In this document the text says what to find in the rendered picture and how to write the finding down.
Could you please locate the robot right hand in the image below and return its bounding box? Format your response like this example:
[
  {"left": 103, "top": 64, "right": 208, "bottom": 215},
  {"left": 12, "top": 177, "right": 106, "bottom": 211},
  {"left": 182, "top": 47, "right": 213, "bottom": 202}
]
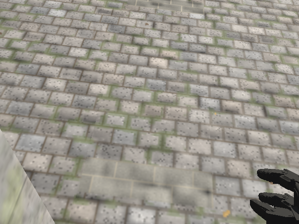
[{"left": 249, "top": 168, "right": 299, "bottom": 224}]

